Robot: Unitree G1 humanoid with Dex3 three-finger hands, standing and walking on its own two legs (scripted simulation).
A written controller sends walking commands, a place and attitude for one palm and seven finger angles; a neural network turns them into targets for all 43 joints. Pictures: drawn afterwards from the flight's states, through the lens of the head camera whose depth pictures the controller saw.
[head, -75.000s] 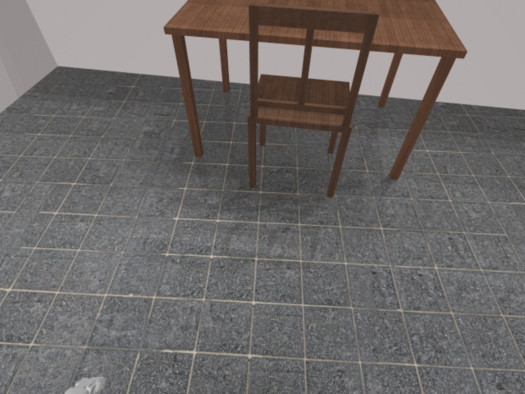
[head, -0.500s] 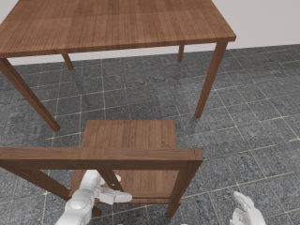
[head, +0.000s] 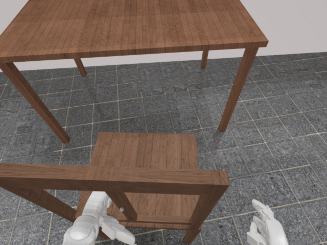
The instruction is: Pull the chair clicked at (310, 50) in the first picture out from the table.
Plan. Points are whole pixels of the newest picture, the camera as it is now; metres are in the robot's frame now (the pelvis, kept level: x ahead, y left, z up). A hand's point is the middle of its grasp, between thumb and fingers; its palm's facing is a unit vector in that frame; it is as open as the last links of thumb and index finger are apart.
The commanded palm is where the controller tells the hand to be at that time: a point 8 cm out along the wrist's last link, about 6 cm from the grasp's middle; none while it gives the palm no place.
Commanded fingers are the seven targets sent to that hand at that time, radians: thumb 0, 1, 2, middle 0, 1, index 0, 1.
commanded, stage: draw the fingers out of the gap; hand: left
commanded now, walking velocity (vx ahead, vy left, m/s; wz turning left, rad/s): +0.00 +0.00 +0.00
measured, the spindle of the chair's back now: (124, 205) +0.23 +0.11 -0.05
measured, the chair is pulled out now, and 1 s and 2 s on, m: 0.45 0.45 0.45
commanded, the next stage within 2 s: draw the hand back to the body in 0.74 s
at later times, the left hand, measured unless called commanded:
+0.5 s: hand (111, 243) +0.15 +0.12 -0.04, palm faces -0.14 -0.99 -0.09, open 17.5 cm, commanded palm +0.13 +0.17 -0.02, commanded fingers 0.00 -0.55 0.20 0.00 0.00 0.00 0.00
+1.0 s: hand out of the picture +0.11 +0.14 +0.00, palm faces +0.04 -1.00 +0.02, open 17.5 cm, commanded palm +0.08 +0.20 +0.01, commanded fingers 0.00 -0.55 0.20 0.00 0.00 0.00 0.00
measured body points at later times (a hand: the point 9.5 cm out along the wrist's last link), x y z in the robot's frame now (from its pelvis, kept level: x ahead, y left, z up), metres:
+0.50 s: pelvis -0.01 +0.01 -0.01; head +0.04 +0.01 +0.43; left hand +0.15 +0.18 -0.03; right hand +0.17 -0.22 -0.08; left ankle -0.02 +0.15 -0.69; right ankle -0.03 -0.12 -0.69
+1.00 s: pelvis -0.01 +0.02 -0.03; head +0.03 +0.02 +0.42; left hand +0.11 +0.19 +0.00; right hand +0.19 -0.22 -0.08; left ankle -0.02 +0.15 -0.69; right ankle -0.03 -0.12 -0.69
